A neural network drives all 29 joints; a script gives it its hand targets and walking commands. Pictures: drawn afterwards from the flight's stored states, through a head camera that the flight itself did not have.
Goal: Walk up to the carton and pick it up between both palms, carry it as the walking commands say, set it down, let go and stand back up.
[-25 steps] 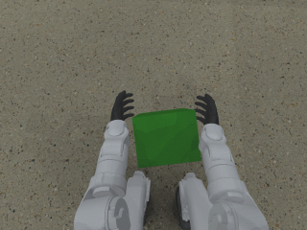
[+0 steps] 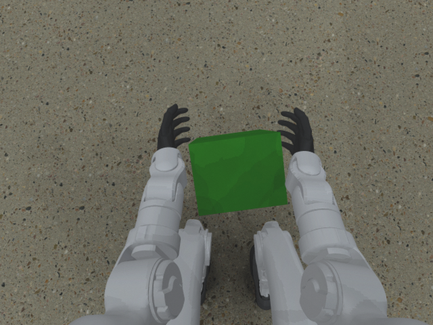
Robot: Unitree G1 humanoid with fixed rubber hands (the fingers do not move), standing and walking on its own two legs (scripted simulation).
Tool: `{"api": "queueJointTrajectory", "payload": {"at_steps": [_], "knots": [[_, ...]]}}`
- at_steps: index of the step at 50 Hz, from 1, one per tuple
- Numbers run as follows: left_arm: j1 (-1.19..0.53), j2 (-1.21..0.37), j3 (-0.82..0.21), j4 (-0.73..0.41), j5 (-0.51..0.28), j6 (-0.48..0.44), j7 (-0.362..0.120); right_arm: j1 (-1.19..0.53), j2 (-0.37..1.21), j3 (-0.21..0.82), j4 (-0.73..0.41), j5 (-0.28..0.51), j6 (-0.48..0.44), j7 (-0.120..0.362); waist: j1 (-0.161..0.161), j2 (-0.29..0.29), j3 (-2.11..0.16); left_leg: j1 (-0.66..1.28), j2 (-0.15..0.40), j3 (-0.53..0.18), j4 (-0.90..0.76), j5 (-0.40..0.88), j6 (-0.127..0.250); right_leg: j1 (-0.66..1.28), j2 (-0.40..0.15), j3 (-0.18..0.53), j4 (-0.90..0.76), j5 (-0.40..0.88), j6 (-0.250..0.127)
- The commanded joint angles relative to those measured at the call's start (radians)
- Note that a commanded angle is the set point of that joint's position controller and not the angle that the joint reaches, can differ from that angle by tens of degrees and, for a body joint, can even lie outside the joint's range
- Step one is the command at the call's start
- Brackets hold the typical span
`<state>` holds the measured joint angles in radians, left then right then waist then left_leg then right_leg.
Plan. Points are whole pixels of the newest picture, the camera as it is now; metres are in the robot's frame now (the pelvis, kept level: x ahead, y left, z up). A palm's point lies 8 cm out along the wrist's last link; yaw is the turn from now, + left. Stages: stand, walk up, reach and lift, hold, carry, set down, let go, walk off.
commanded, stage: set down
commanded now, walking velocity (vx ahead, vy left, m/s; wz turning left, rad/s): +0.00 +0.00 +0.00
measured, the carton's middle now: (234, 165) +0.42 +0.00 -0.20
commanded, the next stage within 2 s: none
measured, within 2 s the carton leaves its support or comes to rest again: neither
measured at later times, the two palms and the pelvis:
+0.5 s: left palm (177, 151) +0.44 +0.13 -0.17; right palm (288, 153) +0.44 -0.12 -0.17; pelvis -0.02 -0.01 -0.08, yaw -1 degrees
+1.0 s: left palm (182, 154) +0.46 +0.13 -0.26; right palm (278, 154) +0.46 -0.12 -0.26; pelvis -0.03 -0.01 -0.14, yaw -1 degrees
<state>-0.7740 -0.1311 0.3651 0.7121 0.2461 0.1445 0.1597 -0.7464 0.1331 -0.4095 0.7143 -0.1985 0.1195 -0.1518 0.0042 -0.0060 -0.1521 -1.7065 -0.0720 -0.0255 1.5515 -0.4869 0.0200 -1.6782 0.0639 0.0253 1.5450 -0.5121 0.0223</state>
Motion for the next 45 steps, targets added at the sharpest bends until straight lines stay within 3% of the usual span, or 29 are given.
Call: {"api": "queueJointTrajectory", "payload": {"at_steps": [1,28,45], "knots": [[-0.476,-0.91,-0.475,0.073,-0.07,-0.012,-0.189,-0.545,0.885,0.494,0.035,0.063,-0.013,0.202,-0.002,0.029,-0.797,0.534,-0.123,-0.041,-0.137,0.23,-0.036,0.289,0.147,-0.013,-0.104,0.187,-0.003],[-0.726,-0.848,-0.442,0.097,-0.108,0.014,-0.223,-0.784,0.89,0.471,0.063,0.088,0.026,0.166,0.024,0.0,-0.842,0.231,-0.122,0.026,0.116,0.148,-0.035,0.132,0.161,-0.036,0.121,0.136,0.014],[-0.877,-0.795,-0.45,0.094,-0.149,0.014,-0.235,-0.901,0.86,0.45,0.094,0.114,0.039,0.174,0.032,0.0,-0.863,0.128,-0.111,0.044,0.248,0.138,-0.033,0.015,0.159,-0.056,0.264,0.119,0.009]]}}
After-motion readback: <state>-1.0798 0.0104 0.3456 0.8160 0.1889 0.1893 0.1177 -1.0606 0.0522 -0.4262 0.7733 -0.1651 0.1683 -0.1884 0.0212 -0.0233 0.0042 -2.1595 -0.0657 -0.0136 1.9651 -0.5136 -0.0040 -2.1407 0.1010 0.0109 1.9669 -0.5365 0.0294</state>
